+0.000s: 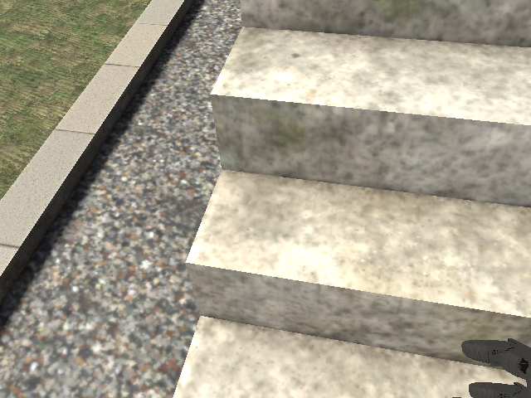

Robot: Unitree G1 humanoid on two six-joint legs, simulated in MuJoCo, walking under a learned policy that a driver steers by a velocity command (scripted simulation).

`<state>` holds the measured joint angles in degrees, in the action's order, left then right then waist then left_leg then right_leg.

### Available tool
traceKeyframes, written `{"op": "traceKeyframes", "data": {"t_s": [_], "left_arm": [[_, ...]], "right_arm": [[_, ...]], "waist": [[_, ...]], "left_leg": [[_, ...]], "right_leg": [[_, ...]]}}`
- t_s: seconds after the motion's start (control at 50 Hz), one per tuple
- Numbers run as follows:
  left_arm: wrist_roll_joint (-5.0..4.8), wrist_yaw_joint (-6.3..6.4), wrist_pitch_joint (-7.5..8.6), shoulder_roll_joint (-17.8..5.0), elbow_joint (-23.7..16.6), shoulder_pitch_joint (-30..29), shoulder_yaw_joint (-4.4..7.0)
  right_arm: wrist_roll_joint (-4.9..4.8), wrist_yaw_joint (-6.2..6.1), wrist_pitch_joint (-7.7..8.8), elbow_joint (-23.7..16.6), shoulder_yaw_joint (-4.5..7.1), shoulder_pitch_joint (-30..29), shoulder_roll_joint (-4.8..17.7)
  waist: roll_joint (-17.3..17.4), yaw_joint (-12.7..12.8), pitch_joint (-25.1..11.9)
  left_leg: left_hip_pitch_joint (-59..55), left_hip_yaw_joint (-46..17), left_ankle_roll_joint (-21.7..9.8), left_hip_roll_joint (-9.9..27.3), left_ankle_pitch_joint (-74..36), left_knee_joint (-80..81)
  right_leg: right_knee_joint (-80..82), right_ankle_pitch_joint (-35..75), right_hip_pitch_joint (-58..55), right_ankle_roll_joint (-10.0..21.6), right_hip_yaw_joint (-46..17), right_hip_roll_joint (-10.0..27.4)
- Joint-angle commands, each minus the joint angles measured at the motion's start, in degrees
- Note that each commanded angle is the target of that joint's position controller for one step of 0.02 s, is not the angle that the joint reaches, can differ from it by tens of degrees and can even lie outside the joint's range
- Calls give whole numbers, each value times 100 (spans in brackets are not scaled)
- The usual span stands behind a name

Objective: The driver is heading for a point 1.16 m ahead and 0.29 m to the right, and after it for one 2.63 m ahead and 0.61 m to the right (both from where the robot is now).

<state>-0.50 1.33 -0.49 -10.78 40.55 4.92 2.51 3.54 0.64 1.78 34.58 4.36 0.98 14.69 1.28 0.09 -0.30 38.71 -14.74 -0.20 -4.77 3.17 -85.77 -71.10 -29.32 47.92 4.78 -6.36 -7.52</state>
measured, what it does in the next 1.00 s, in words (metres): goes down, backwards: left foot 0.03 m lower, then right foot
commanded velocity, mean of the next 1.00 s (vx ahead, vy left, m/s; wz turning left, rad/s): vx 1.00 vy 0.00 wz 0.00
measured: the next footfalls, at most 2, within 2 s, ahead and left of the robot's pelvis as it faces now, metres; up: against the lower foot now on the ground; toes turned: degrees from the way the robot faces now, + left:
left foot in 0.14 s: +0.01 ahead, +0.09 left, -0.03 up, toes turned +7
right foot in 0.34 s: +0.04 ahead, -0.08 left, -0.01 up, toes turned +8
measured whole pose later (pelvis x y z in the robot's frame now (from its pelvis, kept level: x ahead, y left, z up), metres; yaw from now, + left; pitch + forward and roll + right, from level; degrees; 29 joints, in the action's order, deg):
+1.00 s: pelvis -0.19 -0.08 -0.11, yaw -2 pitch +3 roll +1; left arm -0.8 1.1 2.7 -8.2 37.2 5.0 -0.9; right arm 0.7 -0.6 0.9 40.6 3.6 11.2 14.6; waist 1.3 0.3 -2.6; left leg 30.0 2.2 -1.5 1.2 20.3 -49.4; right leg -41.3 -26.3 20.4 -1.6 -2.9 2.9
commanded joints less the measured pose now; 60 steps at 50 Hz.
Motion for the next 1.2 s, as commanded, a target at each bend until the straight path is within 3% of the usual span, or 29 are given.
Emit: {"op": "traceKeyframes", "data": {"t_s": [0.02, 0.06, 0.16, 0.24, 0.26, 0.28, 0.34, 0.36, 0.38, 0.42, 0.48, 0.52, 0.58, 0.6, 0.62, 0.66, 0.68, 0.7, 0.74, 0.78, 0.88, 0.92, 0.94, 0.96, 0.98, 1.0, 1.02, 1.06, 1.2], "left_arm": [[72, 99, 311, 32, -776, -1999, -132], [217, 160, 354, -65, -724, -1623, -112], [172, 368, 334, -256, -1061, -1312, 70], [-163, 444, 276, 119, -1435, -1834, 36], [-156, 352, 275, 88, -1403, -1058, 44], [-184, 361, 308, -81, -1177, -133, 99], [-167, 409, 315, -257, -632, 2074, 157], [-20, 225, 235, 181, -577, 858, 40], [-60, 130, 279, 523, -817, -236, -170], [-216, 247, 212, 315, -1865, -2098, -252], [-32, 493, 393, 181, -1953, -2456, -353], [140, 657, 397, 264, -1967, -2081, -365], [-172, 763, 134, -68, -1257, 96, 30], [-226, 734, 73, 142, -1218, 316, -19], [-214, 542, 30, 616, -1450, 83, -193], [-282, 534, 131, 971, -1780, -344, -304], [-147, 709, 181, 708, -1740, -135, -310], [-129, 814, 112, 429, -1882, -413, -278], [47, 518, 108, -213, -1598, -1319, -108], [-17, 218, 109, 33, -1560, -1855, -154], [-52, -92, 241, 194, -1181, -557, -355], [-130, -127, 192, -68, -1119, -618, -316], [-259, -67, 175, -65, -703, 270, -227], [-197, -18, 286, -102, -145, 1349, -193], [52, -48, 452, -458, 49, 1684, -166], [184, 118, 442, -1230, -109, 1355, 102], [55, 174, 402, -1282, -436, 414, 170], [-6, 172, 387, -753, -753, -628, 22], [60, 285, 573, -940, -331, 763, 81]], "right_arm": [[67, 9, -306, -112, -232, 1353, -378], [-72, 29, -363, -477, -339, 551, -314], [-347, 79, -521, -786, -302, 488, 27], [-193, 146, -186, -496, -532, 953, -434], [-15, 74, -20, -568, -462, 268, -22], [25, 24, 17, -892, -444, -849, -128], [-151, -176, 116, -1336, -471, -2923, -348], [-237, -130, -42, -991, -579, -1665, -856], [-174, -61, -209, -1013, -695, -547, -1118], [-41, -68, -680, -766, -414, 697, -309], [-76, -23, -867, -394, -125, 1436, 347], [-217, 89, -857, -340, -175, 1571, 441], [-617, 208, -591, -168, -474, 680, -493], [-607, 226, -508, -100, -561, 539, -719], [-273, 208, -452, -17, -595, 40, -766], [202, 204, -275, -279, -489, -36, 114], [280, 183, -274, -357, -95, 248, 963], [197, -4, -267, -592, 256, 180, 1700], [8, -209, 10, -750, -23, 62, 786], [-4, -300, 237, -450, -84, 799, 679], [-215, -277, 309, -144, -105, 287, 652], [-241, -300, 21, 168, 18, 956, 690], [-316, -299, -13, 378, -17, 760, 424], [-315, -182, -74, 325, -81, 286, 118], [-351, -59, -32, -59, -194, -400, -344], [-309, 129, -10, -125, -173, 675, -591], [-64, 143, -182, -163, -164, 305, -288], [-97, 117, -332, -85, -158, 645, -162], [-96, 121, -512, -215, -265, 397, -102]], "waist": [[-396, -1017, -1264], [-243, -558, -664], [-651, -71, -802], [148, -383, -558], [1169, 312, -981], [1045, 902, -1459], [-876, 2567, -1149], [-2011, 1453, -416], [-2068, 182, -422], [-1181, -605, -1014], [-524, -1007, -919], [-668, -793, -483], [238, 184, -195], [655, 341, -87], [1361, 636, -338], [701, 848, -660], [527, 717, -832], [1222, 609, -714], [60, -59, -614], [-700, -422, -676], [116, 250, -638], [571, -132, -371], [786, 254, -624], [4, 785, -686], [-1238, 1028, -337], [-1807, 308, -795], [-1353, 140, -618], [-1054, -445, -293], [-609, -244, -72]], "left_leg": [[-428, 1251, 205, -5, -51, -1130], [-199, 1276, 192, 235, 1394, -371], [-1145, 1148, -77, 571, 1938, 2224], [-2675, 1645, -766, 897, -1158, 5919], [-2662, 797, -1029, 1557, -2369, 5811], [-2007, 517, -1127, 1868, -2718, 5342], [460, 1443, -73, 1069, -277, 2914], [828, 1732, 109, 116, 2682, 737], [1005, 1048, 300, -236, 2646, 119], [-975, 1066, 704, -125, 1315, -686], [-2461, 1810, 394, -65, 248, -643], [-2448, 1873, -196, 435, 935, 2597], [-2830, 1808, -1100, 1241, -1289, 7217], [-2696, 1726, -1242, 1291, -1848, 7632], [-2040, 1895, -1047, 1170, -1806, 7071], [-2789, 1237, -486, 1635, -2237, 5228], [-3045, 726, -860, 2287, -289, 5706], [-2737, -856, -1642, 3430, 1583, 7038], [-3079, -1122, -1587, 2940, 2057, 7158], [-3248, -601, -1301, 2676, 1647, 6800], [-2024, 1273, -608, 1620, 1768, 6786], [-2166, 1312, -876, 1203, 1883, 6576], [-1625, 1453, -960, 984, 1213, 5974], [-1132, 1994, -773, 648, 1422, 4572], [971, 1545, -200, 1, 2537, 2473], [1707, 563, 18, -24, 2099, 956], [2161, 342, 107, 225, 1701, -416], [1864, 180, 269, 133, 1316, -914], [2505, 371, 216, 389, 1385, -1326]], "right_leg": [[2414, -1195, 197, 658, -1451, 658], [2762, -1266, 610, 951, -1608, 897], [2981, -825, 0, 887, -2072, 1156], [419, 370, -183, -597, 595, -437], [-1195, 906, -670, -857, 1303, -641], [-2352, 732, -1352, -778, 828, -177], [1650, 1752, -3882, 381, -589, 1172], [2501, 1991, -3264, 684, -384, 709], [1459, 3218, -2757, 526, -757, 348], [3103, 169, -57, 644, -2158, 832], [2495, 386, 1283, 398, -1322, 670], [2350, 743, 946, 8, -907, 678], [202, -409, -492, 277, -508, 283], [-1122, -569, -390, 283, -136, -223], [-3165, -448, -596, 192, 92, -602], [-6042, -37, 1457, -479, -229, -446], [-6011, 595, 2001, -644, -325, -19], [-5886, 429, 2275, -685, -662, 644], [-5309, 1249, 2279, -672, -666, 563], [-4441, 1861, 1670, -479, -608, 659], [821, 937, -1477, -247, 150, 1184], [3518, -432, -2079, -63, 602, 1145], [4290, 1127, -3644, -183, 1143, 913], [4879, 1994, -4348, -376, 1380, 510], [4848, 2945, -5213, -435, -977, 1695], [4664, 2632, -5259, 367, -2700, 2607], [4919, 496, -4247, 689, -3023, 2776], [4879, -76, -2875, 662, -2025, 2493], [5253, -95, -3386, 619, -1193, 2642]]}}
